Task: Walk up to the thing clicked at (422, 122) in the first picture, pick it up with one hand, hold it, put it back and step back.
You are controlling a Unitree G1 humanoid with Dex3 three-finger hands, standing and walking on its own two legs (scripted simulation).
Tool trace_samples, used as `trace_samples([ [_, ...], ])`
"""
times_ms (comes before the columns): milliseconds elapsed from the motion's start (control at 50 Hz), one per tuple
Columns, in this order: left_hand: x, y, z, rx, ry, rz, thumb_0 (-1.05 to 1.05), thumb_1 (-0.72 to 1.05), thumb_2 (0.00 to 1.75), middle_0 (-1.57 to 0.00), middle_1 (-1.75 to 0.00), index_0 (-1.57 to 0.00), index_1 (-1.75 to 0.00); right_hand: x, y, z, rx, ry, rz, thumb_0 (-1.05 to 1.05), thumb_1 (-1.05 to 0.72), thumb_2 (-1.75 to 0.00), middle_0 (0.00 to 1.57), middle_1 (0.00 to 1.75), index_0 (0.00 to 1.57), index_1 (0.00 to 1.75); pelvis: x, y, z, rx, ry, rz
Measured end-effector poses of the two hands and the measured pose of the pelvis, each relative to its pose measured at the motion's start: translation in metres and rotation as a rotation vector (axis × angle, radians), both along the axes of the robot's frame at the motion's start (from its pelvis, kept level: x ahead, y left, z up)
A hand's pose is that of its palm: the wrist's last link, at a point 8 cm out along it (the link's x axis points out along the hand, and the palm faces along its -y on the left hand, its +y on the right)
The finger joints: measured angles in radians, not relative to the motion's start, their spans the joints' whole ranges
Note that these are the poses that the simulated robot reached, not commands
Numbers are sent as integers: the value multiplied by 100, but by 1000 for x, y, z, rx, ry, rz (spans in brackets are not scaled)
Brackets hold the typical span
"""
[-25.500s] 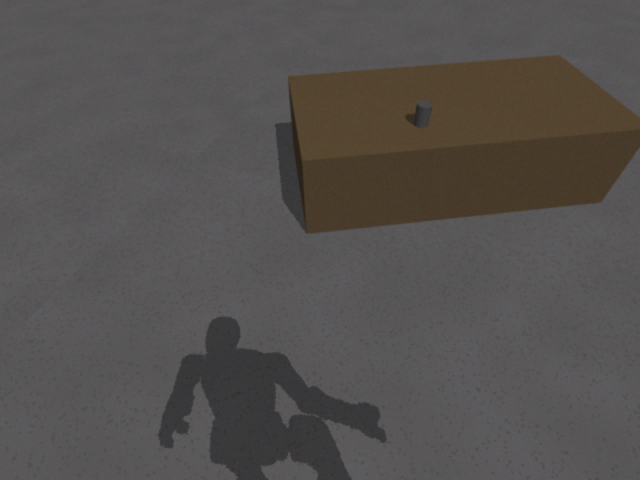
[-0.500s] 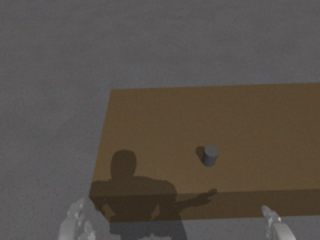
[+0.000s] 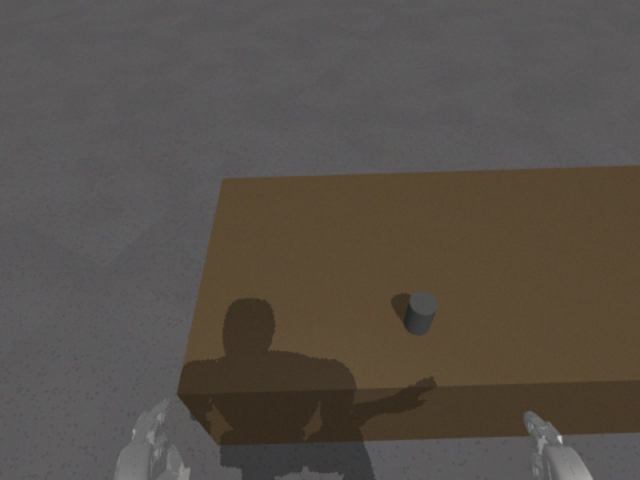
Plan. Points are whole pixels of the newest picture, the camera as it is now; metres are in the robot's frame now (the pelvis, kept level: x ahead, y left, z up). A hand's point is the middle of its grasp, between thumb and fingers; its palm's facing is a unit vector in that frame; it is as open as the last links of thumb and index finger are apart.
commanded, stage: home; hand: right
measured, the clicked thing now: (419, 313) +0.52 -0.18 -0.28
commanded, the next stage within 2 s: stand in 1.24 s
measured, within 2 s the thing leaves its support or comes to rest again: neither
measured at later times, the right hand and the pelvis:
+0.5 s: hand out of the picture +0.16 -0.18 -0.04, palm faces +0.05 +0.97 -0.22, open 17.5 cm; pelvis +0.00 +0.00 +0.00, yaw +0 degrees
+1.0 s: hand out of the picture +0.14 -0.22 -0.09, palm faces -0.01 +0.94 -0.34, open 17.6 cm; pelvis -0.01 +0.00 +0.02, yaw -1 degrees
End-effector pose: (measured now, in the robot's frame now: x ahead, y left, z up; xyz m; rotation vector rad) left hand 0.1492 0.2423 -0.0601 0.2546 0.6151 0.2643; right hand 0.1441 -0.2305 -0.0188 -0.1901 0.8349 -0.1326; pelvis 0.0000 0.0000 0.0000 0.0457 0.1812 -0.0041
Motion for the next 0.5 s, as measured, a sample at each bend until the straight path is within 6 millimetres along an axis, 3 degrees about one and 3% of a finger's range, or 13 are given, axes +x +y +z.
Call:
trace_samples([
  [500,1,5,0,3,-12,-3,1,90,90,-20,-30,-21,-31,-4,5,1,0,-8,-1,-1,55,-5,6,5,5,5,-3,5,-1,-2,0,-2],
])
